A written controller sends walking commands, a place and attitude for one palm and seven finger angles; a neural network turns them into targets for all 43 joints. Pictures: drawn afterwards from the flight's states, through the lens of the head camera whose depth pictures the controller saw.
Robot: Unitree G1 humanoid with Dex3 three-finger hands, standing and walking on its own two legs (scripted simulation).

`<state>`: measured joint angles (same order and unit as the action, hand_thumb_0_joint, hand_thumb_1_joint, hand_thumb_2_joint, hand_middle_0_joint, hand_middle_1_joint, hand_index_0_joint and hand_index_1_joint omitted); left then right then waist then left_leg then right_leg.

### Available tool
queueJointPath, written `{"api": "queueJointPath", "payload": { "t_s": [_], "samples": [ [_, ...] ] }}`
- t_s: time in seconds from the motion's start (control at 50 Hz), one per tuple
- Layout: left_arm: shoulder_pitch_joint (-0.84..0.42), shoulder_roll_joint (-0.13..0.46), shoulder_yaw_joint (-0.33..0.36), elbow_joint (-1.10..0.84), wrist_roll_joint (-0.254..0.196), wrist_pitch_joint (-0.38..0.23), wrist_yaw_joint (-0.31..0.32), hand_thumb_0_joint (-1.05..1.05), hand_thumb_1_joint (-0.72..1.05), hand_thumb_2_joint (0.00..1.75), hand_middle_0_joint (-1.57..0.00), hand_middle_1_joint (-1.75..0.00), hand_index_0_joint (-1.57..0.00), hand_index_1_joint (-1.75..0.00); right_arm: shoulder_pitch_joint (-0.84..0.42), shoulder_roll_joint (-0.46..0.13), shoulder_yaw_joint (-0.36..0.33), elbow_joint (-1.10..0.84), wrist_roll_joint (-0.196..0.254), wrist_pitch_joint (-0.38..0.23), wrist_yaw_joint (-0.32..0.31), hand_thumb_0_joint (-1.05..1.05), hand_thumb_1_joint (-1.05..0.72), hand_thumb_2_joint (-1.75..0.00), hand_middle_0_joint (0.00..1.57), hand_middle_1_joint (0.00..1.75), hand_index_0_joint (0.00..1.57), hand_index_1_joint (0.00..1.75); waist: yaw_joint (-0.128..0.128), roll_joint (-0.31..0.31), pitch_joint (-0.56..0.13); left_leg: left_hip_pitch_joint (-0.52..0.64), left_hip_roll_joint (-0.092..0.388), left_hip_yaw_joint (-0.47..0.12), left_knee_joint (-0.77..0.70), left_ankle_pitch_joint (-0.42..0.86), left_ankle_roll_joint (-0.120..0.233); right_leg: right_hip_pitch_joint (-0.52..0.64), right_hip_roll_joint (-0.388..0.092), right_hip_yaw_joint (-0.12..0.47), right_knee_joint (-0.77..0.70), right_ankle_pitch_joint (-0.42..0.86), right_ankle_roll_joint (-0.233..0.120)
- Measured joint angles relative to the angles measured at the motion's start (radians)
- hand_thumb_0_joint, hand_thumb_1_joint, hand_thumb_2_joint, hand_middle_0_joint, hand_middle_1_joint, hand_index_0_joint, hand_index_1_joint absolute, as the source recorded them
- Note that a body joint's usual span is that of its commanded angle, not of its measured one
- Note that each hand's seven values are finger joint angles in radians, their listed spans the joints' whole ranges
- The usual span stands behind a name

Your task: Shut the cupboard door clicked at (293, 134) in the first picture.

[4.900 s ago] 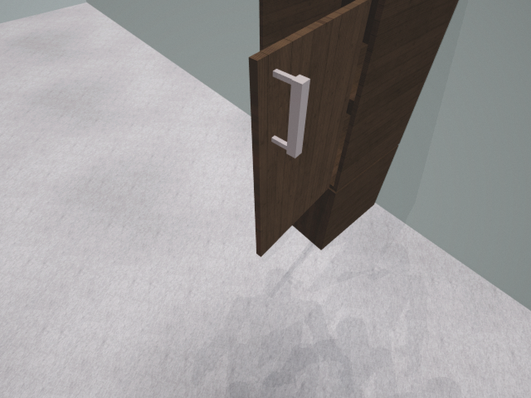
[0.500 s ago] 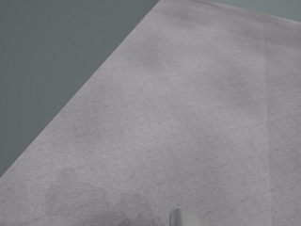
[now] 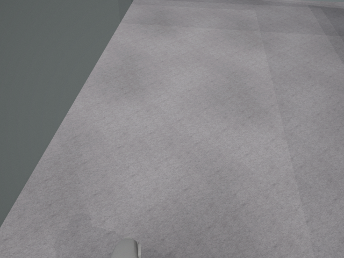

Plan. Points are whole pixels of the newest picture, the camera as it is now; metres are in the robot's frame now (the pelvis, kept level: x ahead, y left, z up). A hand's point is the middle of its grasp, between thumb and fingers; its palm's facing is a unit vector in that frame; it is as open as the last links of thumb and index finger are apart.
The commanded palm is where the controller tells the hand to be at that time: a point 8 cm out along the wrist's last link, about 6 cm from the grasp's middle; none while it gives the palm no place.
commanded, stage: walk around to get in front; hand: left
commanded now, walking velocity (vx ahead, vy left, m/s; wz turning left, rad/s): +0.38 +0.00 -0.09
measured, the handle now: out of the picture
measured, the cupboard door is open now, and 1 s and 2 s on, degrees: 98 98 98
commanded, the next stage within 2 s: walk to a spot facing it in 0.64 s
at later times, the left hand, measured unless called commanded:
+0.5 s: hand (105, 203) +0.29 +0.22 -0.18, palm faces -0.03 -0.99 -0.15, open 7.3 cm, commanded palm none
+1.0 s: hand (151, 117) +0.62 +0.09 -0.16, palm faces -0.14 -0.97 -0.19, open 7.0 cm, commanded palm none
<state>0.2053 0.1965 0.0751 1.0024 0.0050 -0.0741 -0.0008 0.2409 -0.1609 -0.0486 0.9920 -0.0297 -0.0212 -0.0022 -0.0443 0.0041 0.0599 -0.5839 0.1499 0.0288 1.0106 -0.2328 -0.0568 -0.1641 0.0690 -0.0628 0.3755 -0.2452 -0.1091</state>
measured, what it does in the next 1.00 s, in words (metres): walks ahead: left foot, then right foot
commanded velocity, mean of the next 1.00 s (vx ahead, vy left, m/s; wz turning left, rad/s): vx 0.25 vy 0.00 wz -0.01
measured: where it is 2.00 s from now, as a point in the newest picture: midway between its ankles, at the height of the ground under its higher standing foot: (190, 187)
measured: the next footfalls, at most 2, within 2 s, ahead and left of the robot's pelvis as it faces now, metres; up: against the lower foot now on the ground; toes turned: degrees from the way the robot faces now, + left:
left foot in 0.26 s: +0.30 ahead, +0.13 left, +0.00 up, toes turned +4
right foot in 0.76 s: +0.50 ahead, -0.14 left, +0.00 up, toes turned -20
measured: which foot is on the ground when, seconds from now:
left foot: up 0.00-0.24, down 0.26-0.78, up 0.80-1.00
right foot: down 0.00-0.28, up 0.30-0.74, down 0.76-1.00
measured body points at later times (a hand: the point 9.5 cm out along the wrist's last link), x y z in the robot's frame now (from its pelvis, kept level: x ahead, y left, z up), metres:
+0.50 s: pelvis +0.26 +0.05 +0.00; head +0.29 +0.05 +0.45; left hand +0.29 +0.27 -0.16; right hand +0.26 -0.19 -0.15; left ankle +0.26 +0.12 -0.74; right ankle +0.27 -0.10 -0.65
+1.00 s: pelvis +0.48 -0.06 +0.00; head +0.50 -0.07 +0.45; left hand +0.63 +0.15 -0.14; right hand +0.41 -0.26 -0.16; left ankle +0.51 +0.09 -0.67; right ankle +0.46 -0.12 -0.74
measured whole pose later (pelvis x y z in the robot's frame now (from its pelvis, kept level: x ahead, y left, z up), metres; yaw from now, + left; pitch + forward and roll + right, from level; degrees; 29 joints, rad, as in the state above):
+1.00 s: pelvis +0.48 -0.06 +0.00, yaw -7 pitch +0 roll +0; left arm 0.11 0.15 0.04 1.00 0.00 -0.08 0.02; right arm 0.32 -0.12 -0.03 1.09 -0.01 0.01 -0.02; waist -0.08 0.00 0.06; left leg -0.52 0.11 0.06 1.03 -0.32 -0.04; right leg -0.19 -0.02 -0.23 0.44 -0.25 -0.07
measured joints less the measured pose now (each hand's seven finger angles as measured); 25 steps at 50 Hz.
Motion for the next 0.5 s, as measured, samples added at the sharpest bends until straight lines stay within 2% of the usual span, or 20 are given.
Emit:
{"api": "queueJointPath", "payload": {
  "t_s": [0.1,0.18,0.22,0.26,0.28,0.32,0.36,0.42,0.5],
  "samples": [
    [0.095,-0.011,-0.018,0.051,0.004,-0.011,-0.002,-0.02,0.95,0.90,-0.20,-0.30,-0.20,-0.30,-0.096,-0.018,-0.002,-0.014,0.004,0.001,0.011,0.00,-0.91,-0.90,0.19,0.30,0.20,0.30,0.045,0.017,-0.022,-0.014,-0.025,0.015,-0.139,0.044,0.000,0.115,0.013,0.027,-0.064,-0.047,0.011],
    [0.173,-0.031,-0.034,0.090,0.009,-0.010,0.003,-0.01,0.93,0.90,-0.19,-0.30,-0.20,-0.30,-0.163,-0.022,0.001,-0.017,0.008,0.001,0.022,0.00,-0.91,-0.90,0.19,0.30,0.20,0.30,0.083,0.005,-0.017,0.024,-0.063,0.050,-0.261,0.030,0.018,0.206,0.006,0.050,-0.080,-0.109,0.026],
    [0.208,-0.038,-0.040,0.113,0.011,-0.006,0.005,0.00,0.92,0.90,-0.19,-0.30,-0.20,-0.30,-0.190,-0.018,0.005,-0.021,0.007,-0.006,0.024,0.01,-0.91,-0.90,0.19,0.30,0.20,0.30,0.093,-0.012,-0.009,0.066,-0.093,0.073,-0.339,0.012,0.036,0.241,-0.009,0.061,-0.059,-0.157,0.038],
    [0.244,-0.049,-0.043,0.137,0.009,0.002,0.004,0.00,0.92,0.90,-0.19,-0.30,-0.20,-0.30,-0.201,-0.017,0.011,-0.031,0.002,-0.027,0.020,0.00,-0.91,-0.90,0.20,0.30,0.20,0.30,0.092,-0.020,-0.003,0.142,-0.121,0.095,-0.435,0.053,0.066,0.232,-0.019,0.067,0.061,-0.223,0.049],
    [0.255,-0.056,-0.044,0.147,0.004,0.009,0.001,0.00,0.92,0.90,-0.20,-0.30,-0.20,-0.30,-0.202,-0.017,0.012,-0.036,-0.005,-0.041,0.017,0.00,-0.91,-0.90,0.20,0.30,0.20,0.30,0.086,-0.017,-0.002,0.151,-0.119,0.100,-0.426,0.097,0.090,0.177,-0.019,0.060,0.212,-0.226,0.057],
    [0.245,-0.056,-0.045,0.156,-0.001,0.026,-0.004,0.00,0.91,0.90,-0.20,-0.30,-0.20,-0.30,-0.184,-0.008,0.015,-0.043,-0.006,-0.055,0.008,0.00,-0.91,-0.90,0.20,0.30,0.20,0.30,0.083,-0.037,0.011,0.176,-0.127,0.125,-0.366,0.030,0.123,0.023,-0.036,0.072,0.600,-0.214,0.059],
    [0.216,-0.051,-0.038,0.148,0.006,0.038,-0.008,0.01,0.91,0.90,-0.20,-0.30,-0.20,-0.30,-0.141,0.000,0.016,-0.033,-0.002,-0.057,0.000,0.00,-0.91,-0.90,0.20,0.30,0.20,0.30,0.083,-0.049,0.009,0.230,-0.137,0.138,-0.388,-0.022,0.130,-0.120,-0.062,0.067,0.834,-0.160,0.065],
    [0.147,-0.046,-0.026,0.105,0.019,0.052,-0.017,0.01,0.91,0.90,-0.19,-0.30,-0.20,-0.30,-0.062,0.011,0.016,0.008,0.002,-0.059,-0.012,0.00,-0.91,-0.90,0.20,0.30,0.20,0.30,0.084,-0.049,0.007,0.319,-0.149,0.145,-0.487,-0.015,0.118,-0.289,-0.114,0.061,0.897,-0.051,0.082],
    [0.074,-0.044,-0.012,0.052,0.028,0.060,-0.016,0.01,0.93,0.90,-0.19,-0.30,-0.20,-0.30,0.042,-0.002,0.005,0.065,0.010,-0.054,-0.023,0.00,-0.94,-0.90,0.20,0.30,0.21,0.30,0.075,-0.035,-0.006,0.428,-0.155,0.162,-0.608,-0.009,0.118,-0.431,-0.158,0.072,0.786,0.049,0.103]
  ]
}}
